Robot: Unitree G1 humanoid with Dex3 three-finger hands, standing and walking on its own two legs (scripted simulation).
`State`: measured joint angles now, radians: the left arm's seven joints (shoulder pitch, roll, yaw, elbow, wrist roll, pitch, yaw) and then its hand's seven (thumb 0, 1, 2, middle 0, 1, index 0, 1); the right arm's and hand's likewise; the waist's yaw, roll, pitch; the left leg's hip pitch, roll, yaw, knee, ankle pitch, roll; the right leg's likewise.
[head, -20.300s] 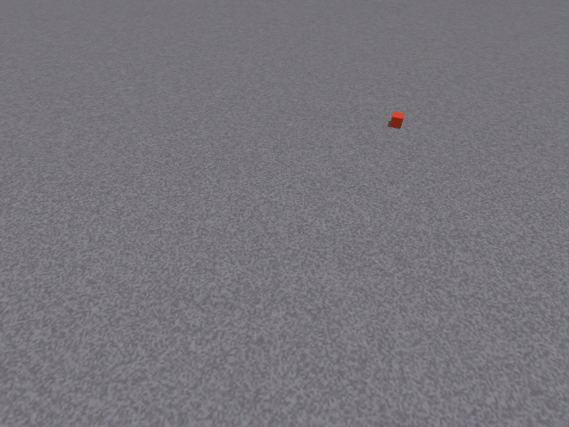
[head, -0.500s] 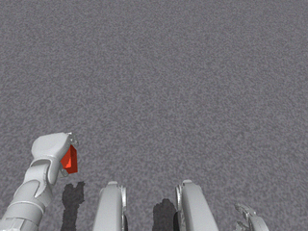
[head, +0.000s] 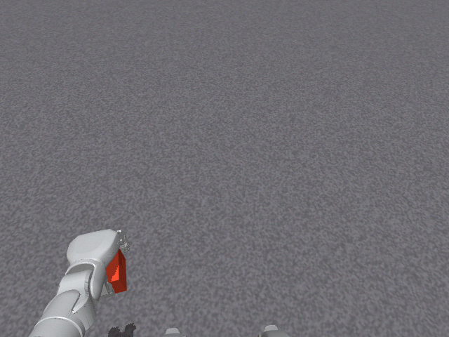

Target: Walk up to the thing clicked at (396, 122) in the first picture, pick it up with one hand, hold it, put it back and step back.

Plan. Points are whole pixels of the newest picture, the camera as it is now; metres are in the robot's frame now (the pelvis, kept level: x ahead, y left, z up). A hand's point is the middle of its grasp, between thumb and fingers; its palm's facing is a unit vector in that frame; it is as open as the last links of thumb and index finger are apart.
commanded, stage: lift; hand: left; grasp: from above
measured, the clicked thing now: (104, 272) +0.31 +0.24 -0.13
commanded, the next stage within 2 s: hold in 0.28 s
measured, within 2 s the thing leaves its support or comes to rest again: neither
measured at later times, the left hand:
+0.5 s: hand (100, 245) +0.33 +0.22 -0.03, palm faces -0.45 -0.11 -0.89, open 9.9 cm
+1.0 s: hand (94, 235) +0.33 +0.22 +0.01, palm faces -0.45 -0.09 -0.89, open 9.9 cm
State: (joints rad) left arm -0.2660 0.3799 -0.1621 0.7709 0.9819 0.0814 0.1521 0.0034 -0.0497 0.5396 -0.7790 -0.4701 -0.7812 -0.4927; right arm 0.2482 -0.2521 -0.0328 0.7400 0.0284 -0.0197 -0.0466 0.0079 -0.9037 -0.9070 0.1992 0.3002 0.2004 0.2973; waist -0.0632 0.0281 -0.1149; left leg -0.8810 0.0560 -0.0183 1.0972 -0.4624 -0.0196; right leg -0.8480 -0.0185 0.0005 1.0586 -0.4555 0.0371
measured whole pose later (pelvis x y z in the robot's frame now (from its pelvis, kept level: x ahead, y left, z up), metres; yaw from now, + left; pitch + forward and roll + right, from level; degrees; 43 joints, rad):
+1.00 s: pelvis +0.03 +0.00 +0.07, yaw -1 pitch +4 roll +0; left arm -0.26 0.35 -0.20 0.75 1.00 0.07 0.06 0.00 -0.07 0.56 -0.81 -0.44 -0.81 -0.48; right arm 0.24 -0.26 -0.06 0.71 0.04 0.04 -0.01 0.01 -0.89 -0.90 0.20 0.30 0.20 0.30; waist -0.02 0.04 -0.05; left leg -0.37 0.04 0.03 0.61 -0.30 -0.02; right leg -0.37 -0.03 0.03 0.60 -0.30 0.04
